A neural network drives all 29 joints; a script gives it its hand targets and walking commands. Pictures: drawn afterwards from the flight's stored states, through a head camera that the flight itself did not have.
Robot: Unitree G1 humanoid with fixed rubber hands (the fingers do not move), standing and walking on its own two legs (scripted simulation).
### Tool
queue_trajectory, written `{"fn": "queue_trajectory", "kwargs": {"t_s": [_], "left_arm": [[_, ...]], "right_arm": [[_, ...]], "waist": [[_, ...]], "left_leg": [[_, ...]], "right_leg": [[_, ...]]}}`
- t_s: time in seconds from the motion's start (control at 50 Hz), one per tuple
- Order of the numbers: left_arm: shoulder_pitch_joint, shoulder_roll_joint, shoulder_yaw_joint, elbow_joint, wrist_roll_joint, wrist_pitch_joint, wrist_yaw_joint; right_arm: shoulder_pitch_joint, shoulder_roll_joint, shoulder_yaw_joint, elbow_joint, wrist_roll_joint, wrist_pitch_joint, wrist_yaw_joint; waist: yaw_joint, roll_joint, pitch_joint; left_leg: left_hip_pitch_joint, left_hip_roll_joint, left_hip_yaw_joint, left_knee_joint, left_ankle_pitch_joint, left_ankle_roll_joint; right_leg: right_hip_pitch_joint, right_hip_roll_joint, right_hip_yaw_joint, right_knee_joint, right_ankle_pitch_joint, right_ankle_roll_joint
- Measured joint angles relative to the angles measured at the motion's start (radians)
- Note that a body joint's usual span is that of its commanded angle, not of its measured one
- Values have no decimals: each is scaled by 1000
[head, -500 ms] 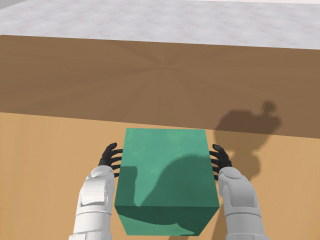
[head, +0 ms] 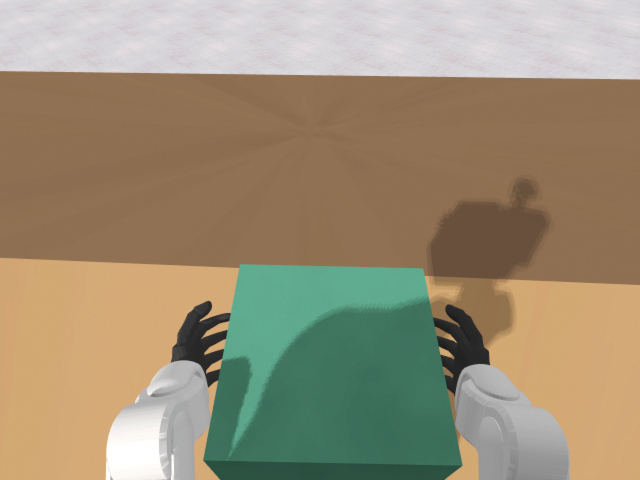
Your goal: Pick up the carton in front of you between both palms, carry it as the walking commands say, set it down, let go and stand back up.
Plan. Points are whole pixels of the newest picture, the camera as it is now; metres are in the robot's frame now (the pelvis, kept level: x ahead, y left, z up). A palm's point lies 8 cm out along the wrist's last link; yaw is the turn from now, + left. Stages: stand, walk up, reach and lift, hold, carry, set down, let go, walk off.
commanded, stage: carry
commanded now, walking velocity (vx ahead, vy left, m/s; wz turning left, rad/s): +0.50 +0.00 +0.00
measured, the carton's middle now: (327, 394) +0.23 +0.00 +0.01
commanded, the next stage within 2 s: none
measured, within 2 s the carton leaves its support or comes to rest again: neither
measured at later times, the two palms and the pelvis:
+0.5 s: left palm (247, 198) +0.51 +0.12 +0.10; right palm (434, 189) +0.53 -0.18 +0.09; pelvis +0.30 -0.05 +0.00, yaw +3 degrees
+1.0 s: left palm (255, 107) +0.86 +0.14 +0.08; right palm (389, 102) +0.85 -0.16 +0.09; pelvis +0.64 -0.01 +0.01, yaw +0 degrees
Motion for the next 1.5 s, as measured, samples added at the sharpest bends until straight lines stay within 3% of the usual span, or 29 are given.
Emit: {"fn": "queue_trajectory", "kwargs": {"t_s": [0.12, 0.16, 0.2, 0.24, 0.28, 0.38, 0.46, 0.62, 0.66, 0.7, 0.74, 0.78, 0.88, 1.0, 1.1, 1.14, 1.16, 1.2, 1.26, 1.36, 1.5], "left_arm": [[19, -2, -4, -29, -24, -27, 46], [4, -1, -10, -17, -29, -40, 56], [-15, 1, -18, 23, -34, -50, 59], [-9, 0, -21, 31, -43, -44, 50], [15, -3, -22, 12, -39, -41, 41], [47, -6, -24, -49, -34, -44, 36], [36, -4, -30, -67, -31, -44, 25], [34, -3, -41, -58, -16, -10, 20], [34, -3, -32, -51, -10, -7, 20], [30, -3, -16, -22, -4, -13, 19], [30, -4, -12, -8, 0, -16, 18], [40, -5, -20, -8, 4, -27, 15], [61, -5, -40, -25, 19, -69, -1], [77, -5, -46, -89, 21, -70, -4], [67, -4, -42, -138, 1, -35, 9], [47, -3, -40, -133, -9, -25, 12], [29, -3, -40, -109, -12, -28, 13], [-6, 1, -38, -62, -17, -25, 17], [-21, 1, -26, -35, -23, -23, 17], [-84, 6, 5, 28, -26, -54, 17], [-285, -10, 75, 215, -3, -116, 32]], "right_arm": [[7, 1, -10, -42, 47, -7, -33], [1, -1, -21, -48, 53, -13, -39], [-11, -2, -43, -24, 56, -17, -41], [-12, -2, -51, -8, 57, -15, -33], [-1, 0, -43, -9, 53, -18, -16], [32, 3, -13, -48, 31, -42, 7], [35, 2, -11, -76, 20, -47, 13], [47, 3, -17, -80, 16, -14, 12], [36, 3, -14, -52, 19, -19, 12], [12, 1, -11, 5, 19, -29, 12], [10, 1, -11, 27, 19, -37, 12], [27, 3, -13, 20, 21, -48, 13], [56, 4, -7, -14, 18, -81, 23], [57, 1, 6, -61, 22, -83, 26], [51, 0, 9, -112, 27, -50, 19], [41, 0, 1, -128, 28, -33, 10], [29, 1, -11, -121, 28, -26, 7], [6, 1, -30, -100, 27, -12, 0], [-17, -3, -32, -74, 23, -1, -3], [-86, -7, -39, 2, 11, -37, -5], [-278, 3, -142, 180, -17, -105, -42]], "waist": [[-17, 5, 33], [-4, 15, 38], [15, 16, 42], [28, 3, 51], [40, -7, 57], [63, -28, 59], [60, -29, 45], [43, -39, 37], [31, -67, 50], [13, -76, 65], [2, -61, 88], [-7, -49, 105], [-17, -31, 106], [2, -31, 76], [10, -24, 66], [17, -2, 70], [26, 19, 75], [44, 19, 91], [55, 4, 120], [70, -7, 132], [60, -7, 118]], "left_leg": [[146, 37, -14, 14, -118, -59], [121, 76, -34, 186, -209, -63], [-15, 72, -104, 498, -189, -48], [-160, 49, -129, 726, -145, -21], [-272, 48, -118, 789, -70, -3], [-418, 61, -81, 588, 56, -3], [-457, 66, -59, 381, 167, -6], [-388, 26, 37, 169, 228, 26], [-344, -1, 71, 172, 235, 62], [-339, -2, 88, 245, 155, 87], [-294, 1, 91, 221, 110, 85], [-233, 0, 89, 154, 113, 70], [-77, -2, 67, -6, 104, 53], [105, -1, 51, -109, 36, 10], [246, 8, 37, -97, -89, -44], [252, 42, 21, 32, -187, -60], [202, 75, 6, 178, -202, -54], [31, 66, -86, 548, -172, -36], [-201, 38, -134, 852, -92, 3], [-428, 53, -126, 774, 47, 23], [-520, 62, -94, 416, 208, 27]], "right_leg": [[5, 4, -77, -312, 209, -2], [35, 16, -113, -302, 265, -40], [42, 20, -131, -243, 207, -79], [89, 22, -140, -276, 167, -88], [150, 29, -144, -349, 173, -77], [308, 40, -132, -513, 173, -67], [423, 44, -121, -591, 140, -47], [633, 28, -91, -583, -41, 23], [620, -16, -75, -423, -137, 38], [469, -45, -7, -64, -93, 30], [293, -24, 59, 239, -54, 11], [153, -21, 71, 350, 10, -7], [-40, -47, 41, 171, 152, -3], [-81, -53, -15, -177, 292, 10], [-15, -23, -84, -333, 328, -17], [38, 5, -114, -353, 312, -42], [34, 14, -128, -300, 286, -65], [46, 13, -133, -253, 215, -88], [124, 15, -134, -323, 195, -78], [261, 33, -117, -445, 174, -72], [422, 56, -96, -515, 82, -44]]}}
